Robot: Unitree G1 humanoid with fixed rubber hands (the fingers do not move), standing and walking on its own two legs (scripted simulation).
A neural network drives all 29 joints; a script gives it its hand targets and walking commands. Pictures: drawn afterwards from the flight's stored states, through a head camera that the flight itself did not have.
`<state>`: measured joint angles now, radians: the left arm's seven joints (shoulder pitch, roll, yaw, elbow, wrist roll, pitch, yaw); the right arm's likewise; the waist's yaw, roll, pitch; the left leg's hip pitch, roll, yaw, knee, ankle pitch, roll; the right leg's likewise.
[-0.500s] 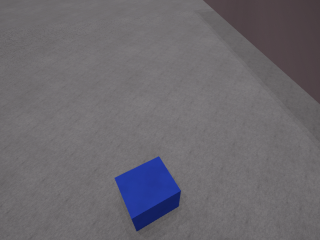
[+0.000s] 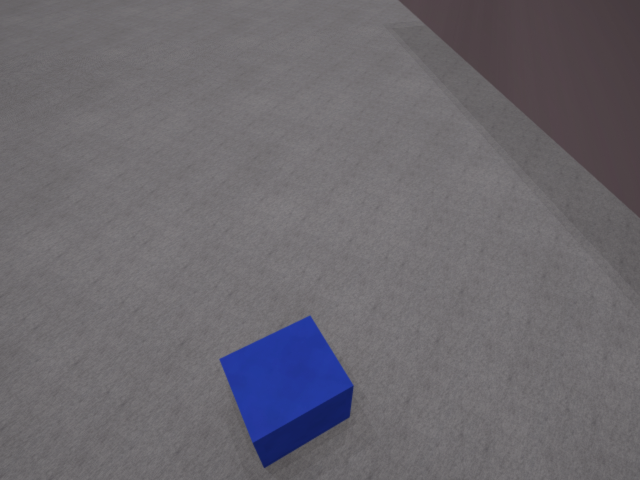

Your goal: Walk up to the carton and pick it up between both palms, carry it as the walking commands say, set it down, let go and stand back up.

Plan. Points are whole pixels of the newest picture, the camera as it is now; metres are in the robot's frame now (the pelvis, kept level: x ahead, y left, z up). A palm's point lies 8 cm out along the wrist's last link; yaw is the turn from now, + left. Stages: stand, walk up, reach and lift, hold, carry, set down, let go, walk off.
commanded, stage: walk up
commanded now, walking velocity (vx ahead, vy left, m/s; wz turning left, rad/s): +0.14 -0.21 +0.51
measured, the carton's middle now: (287, 389) +0.51 +0.11 -0.65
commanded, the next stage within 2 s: none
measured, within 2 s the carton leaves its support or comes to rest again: neither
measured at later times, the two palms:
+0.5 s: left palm out of the picture -0.01 +0.13 -0.14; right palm (526, 422) +0.26 -0.30 -0.16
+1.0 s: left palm out of the picture +0.13 +0.08 -0.15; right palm (555, 346) +0.38 -0.38 -0.14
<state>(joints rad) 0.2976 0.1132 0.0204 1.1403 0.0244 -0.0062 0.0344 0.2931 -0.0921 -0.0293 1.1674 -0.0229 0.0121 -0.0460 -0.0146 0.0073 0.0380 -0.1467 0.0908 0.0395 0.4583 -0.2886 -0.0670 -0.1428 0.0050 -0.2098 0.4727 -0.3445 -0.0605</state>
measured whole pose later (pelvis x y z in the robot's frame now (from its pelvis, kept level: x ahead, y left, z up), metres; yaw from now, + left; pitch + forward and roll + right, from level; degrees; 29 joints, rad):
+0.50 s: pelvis +0.11 -0.08 -0.02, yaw +19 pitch +1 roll +2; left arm 0.39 0.17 0.00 1.04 0.00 0.00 0.04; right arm 0.17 -0.23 -0.07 0.95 -0.02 -0.05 -0.05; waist -0.03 0.02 0.10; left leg -0.27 0.00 0.19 0.60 -0.37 0.05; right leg -0.37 -0.04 -0.15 1.35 -0.48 0.09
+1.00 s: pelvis +0.17 -0.17 -0.02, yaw +27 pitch +2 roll -1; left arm 0.15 0.20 0.07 0.85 0.04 0.02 0.03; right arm 0.12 -0.30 -0.09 0.90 0.01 0.09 0.01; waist 0.02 0.02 0.14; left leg -0.42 0.02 0.06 0.96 -0.52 -0.05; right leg -0.47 -0.16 -0.23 0.57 -0.11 0.01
